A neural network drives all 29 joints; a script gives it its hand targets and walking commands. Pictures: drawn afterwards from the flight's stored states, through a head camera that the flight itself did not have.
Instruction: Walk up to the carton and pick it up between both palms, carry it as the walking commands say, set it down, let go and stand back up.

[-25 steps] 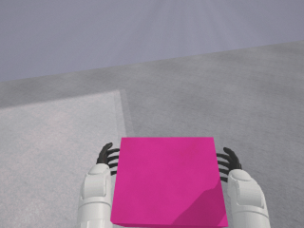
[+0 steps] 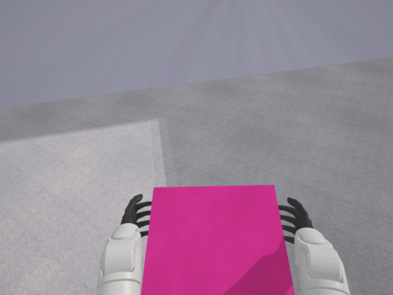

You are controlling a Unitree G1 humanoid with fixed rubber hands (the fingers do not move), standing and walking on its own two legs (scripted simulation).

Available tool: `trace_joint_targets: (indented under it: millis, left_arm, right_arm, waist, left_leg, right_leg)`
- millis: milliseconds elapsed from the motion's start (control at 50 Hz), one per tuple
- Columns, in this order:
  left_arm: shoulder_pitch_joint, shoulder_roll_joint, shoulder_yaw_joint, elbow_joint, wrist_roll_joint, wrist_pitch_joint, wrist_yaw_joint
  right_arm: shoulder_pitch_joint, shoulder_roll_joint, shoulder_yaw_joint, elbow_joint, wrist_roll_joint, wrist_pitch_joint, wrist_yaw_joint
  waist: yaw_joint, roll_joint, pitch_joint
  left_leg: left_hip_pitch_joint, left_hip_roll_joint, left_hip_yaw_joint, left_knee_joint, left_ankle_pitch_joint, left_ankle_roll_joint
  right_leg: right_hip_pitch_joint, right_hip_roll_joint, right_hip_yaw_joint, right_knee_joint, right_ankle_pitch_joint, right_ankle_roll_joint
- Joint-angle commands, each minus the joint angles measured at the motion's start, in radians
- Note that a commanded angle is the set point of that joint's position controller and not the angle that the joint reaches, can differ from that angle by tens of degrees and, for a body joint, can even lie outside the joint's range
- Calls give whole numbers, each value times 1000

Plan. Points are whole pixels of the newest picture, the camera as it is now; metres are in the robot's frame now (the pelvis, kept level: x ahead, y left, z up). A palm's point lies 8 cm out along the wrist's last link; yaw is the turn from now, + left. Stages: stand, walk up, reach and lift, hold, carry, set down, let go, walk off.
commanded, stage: hold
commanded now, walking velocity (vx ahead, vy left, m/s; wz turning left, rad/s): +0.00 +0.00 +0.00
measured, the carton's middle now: (214, 247) +0.28 +0.01 -0.04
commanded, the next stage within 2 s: carry in 0.22 s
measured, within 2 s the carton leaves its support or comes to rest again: neither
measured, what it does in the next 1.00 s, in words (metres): steps to the left: right foot, then left foot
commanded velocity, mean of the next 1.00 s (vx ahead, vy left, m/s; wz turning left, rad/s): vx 0.00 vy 0.16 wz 0.00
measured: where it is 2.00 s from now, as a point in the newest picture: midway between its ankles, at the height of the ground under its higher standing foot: outside the picture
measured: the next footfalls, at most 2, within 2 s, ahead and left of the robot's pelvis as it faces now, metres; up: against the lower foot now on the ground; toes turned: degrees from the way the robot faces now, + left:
right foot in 0.70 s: +0.00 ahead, -0.05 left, +0.00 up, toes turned -5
left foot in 0.94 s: +0.01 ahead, +0.26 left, +0.00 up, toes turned +10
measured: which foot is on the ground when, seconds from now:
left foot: down 0.00-0.72, up 0.74-0.92, down 0.94-1.00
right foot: down 0.00-0.48, up 0.50-0.68, down 0.70-0.94, up 0.96-1.00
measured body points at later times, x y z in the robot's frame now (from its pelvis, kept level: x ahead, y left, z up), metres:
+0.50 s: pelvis -0.03 +0.04 -0.02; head -0.06 +0.05 +0.43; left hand +0.27 +0.22 +0.06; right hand +0.27 -0.13 +0.06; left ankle +0.00 +0.13 -0.75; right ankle +0.00 -0.12 -0.75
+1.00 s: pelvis -0.07 +0.14 -0.03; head -0.11 +0.15 +0.42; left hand +0.17 +0.34 +0.07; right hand +0.20 -0.01 +0.08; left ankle -0.03 +0.26 -0.75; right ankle -0.05 -0.03 -0.74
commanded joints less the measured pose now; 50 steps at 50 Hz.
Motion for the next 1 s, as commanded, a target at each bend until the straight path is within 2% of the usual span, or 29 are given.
trace_joint_targets:
  millis: [0,80,180,200,240,260,280,300,340,360,400,440,460,520,580,620,640,680,700,720,760,820,860,880,900,920,940,960,980]
  left_arm:
    - [-501,-807,-593,-9,-258,-24,-294]
    - [-523,-832,-617,-31,-277,-47,-312]
    - [-589,-822,-658,-36,-283,-56,-323]
    - [-690,-887,-718,-63,-340,-51,-317]
    - [-643,-886,-730,-88,-350,-19,-302]
    - [-671,-926,-759,-130,-386,-5,-295]
    - [-635,-894,-745,-124,-377,9,-290]
    - [-621,-910,-774,-159,-394,23,-282]
    - [-641,-918,-798,-229,-403,62,-252]
    - [-569,-932,-786,-232,-413,86,-245]
    - [-547,-933,-800,-288,-421,140,-218]
    - [-509,-877,-817,-333,-399,208,-183]
    - [-538,-922,-862,-378,-422,229,-175]
    - [-498,-938,-887,-484,-502,321,-142]
    - [-440,-921,-885,-543,-527,383,-110]
    - [-430,-938,-906,-617,-562,407,-102]
    - [-449,-939,-919,-673,-588,419,-95]
    - [-449,-894,-894,-701,-586,445,-81]
    - [-406,-872,-867,-705,-581,452,-73]
    - [-377,-852,-857,-688,-562,458,-70]
    - [-332,-855,-811,-618,-536,475,-62]
    - [-321,-858,-826,-665,-541,471,-51]
    - [-385,-823,-850,-688,-533,485,-42]
    - [-437,-824,-887,-775,-552,481,-38]
    - [-374,-784,-852,-739,-518,495,-35]
    - [-448,-792,-901,-803,-548,497,-34]
    - [-377,-797,-861,-743,-538,502,-34]
    - [-358,-787,-849,-691,-516,511,-38]
    - [-400,-802,-850,-657,-522,517,-45]
  right_arm:
    - [-593,821,605,-38,272,-35,268]
    - [-657,904,700,-106,321,-58,265]
    - [-603,874,603,21,273,-62,261]
    - [-666,880,665,-85,293,-67,287]
    - [-638,882,664,-79,313,-39,281]
    - [-695,890,694,-154,342,-35,273]
    - [-675,881,703,-143,346,-19,272]
    - [-694,889,742,-204,377,-6,268]
    - [-696,921,777,-218,403,49,263]
    - [-724,925,818,-311,442,62,255]
    - [-739,944,845,-348,490,118,246]
    - [-616,865,814,-330,468,179,222]
    - [-620,901,844,-387,487,195,212]
    - [-584,927,847,-502,518,284,157]
    - [-534,896,830,-567,509,354,116]
    - [-481,897,833,-635,508,375,92]
    - [-454,902,819,-647,508,391,82]
    - [-457,875,807,-679,507,424,66]
    - [-452,849,792,-704,521,429,52]
    - [-460,841,814,-706,532,441,60]
    - [-525,828,822,-723,547,454,55]
    - [-494,850,834,-764,565,451,53]
    - [-460,825,788,-700,528,464,53]
    - [-413,843,769,-669,527,470,59]
    - [-364,820,764,-613,525,478,60]
    - [-341,825,748,-595,518,482,64]
    - [-335,820,752,-599,512,490,59]
    - [-357,819,757,-580,516,497,69]
    - [-378,819,744,-570,505,494,66]
  waist:
    - [-5,-76,-124]
    - [55,-94,-264]
    - [-13,-37,-231]
    - [-8,-23,-300]
    - [-6,0,-291]
    - [-2,8,-337]
    - [2,-22,-372]
    - [0,-63,-380]
    - [-1,-191,-350]
    - [1,-237,-351]
    - [-2,-134,-350]
    - [-10,155,-352]
    - [-17,218,-326]
    - [-11,135,-351]
    - [3,41,-373]
    - [6,77,-441]
    - [11,38,-447]
    - [6,-287,-422]
    - [4,-295,-419]
    - [12,-245,-393]
    - [6,-269,-329]
    - [-5,-215,-325]
    - [-6,-81,-310]
    - [-10,37,-318]
    - [-9,227,-293]
    - [-17,346,-272]
    - [-8,250,-316]
    - [-11,214,-274]
    - [-14,182,-227]
  left_leg:
    - [-49,-74,61,-29,119,19]
    - [-69,-96,78,-8,170,21]
    - [-47,-80,65,1,128,9]
    - [-104,105,26,189,184,-4]
    - [-195,71,49,255,31,-5]
    - [-228,85,39,315,97,0]
    - [-302,61,46,345,110,5]
    - [-317,31,79,336,-107,4]
    - [-342,26,94,337,-218,23]
    - [-341,30,108,295,-210,31]
    - [-270,54,87,221,2,55]
    - [-107,226,-124,145,435,144]
    - [-111,313,-186,100,520,209]
    - [-245,281,-162,76,195,249]
    - [-229,221,-18,203,376,179]
    - [-263,154,61,289,387,129]
    - [-344,133,65,331,390,99]
    - [-655,25,143,549,-235,14]
    - [-703,52,117,636,-355,6]
    - [-673,80,83,717,-326,18]
    - [-623,122,67,600,-274,19]
    - [-382,35,209,298,-103,28]
    - [-254,16,227,187,-48,21]
    - [-148,88,128,115,-26,26]
    - [-154,280,-127,74,133,91]
    - [-189,359,-161,33,133,171]
    - [-206,339,-75,75,169,209]
    - [-275,277,17,74,47,190]
    - [-298,275,-28,33,-72,198]
  right_leg:
    - [59,48,-26,-23,153,19]
    - [149,31,-1,-6,281,47]
    - [76,27,-8,-10,185,29]
    - [-84,-158,10,141,170,-27]
    - [-145,-208,103,94,3,-46]
    - [-93,-239,119,124,119,-64]
    - [-49,-269,139,167,193,-88]
    - [-73,-306,160,144,215,-116]
    - [-132,-333,189,146,297,-134]
    - [-127,-325,175,169,342,-126]
    - [-221,-271,74,249,313,-74]
    - [-430,-111,-111,484,-5,24]
    - [-502,-61,-154,565,-316,33]
    - [-471,-69,-143,632,-386,11]
    - [-380,-50,-215,393,-214,-6]
    - [-222,-115,-201,225,-107,-1]
    - [-106,-177,-114,187,-50,-25]
    - [76,-512,241,151,584,-150]
    - [113,-543,212,170,686,-198]
    - [16,-562,224,136,574,-237]
    - [-94,-498,115,120,438,-178]
    - [-217,-370,-95,196,398,-65]
    - [-329,-309,-130,251,121,-7]
    - [-401,-262,-170,331,-2,26]
    - [-519,-169,-246,481,-265,74]
    - [-558,-150,-255,612,-461,72]
    - [-510,-145,-228,692,-470,60]
    - [-481,-142,-233,670,-426,52]
    - [-542,-119,-242,714,-419,42]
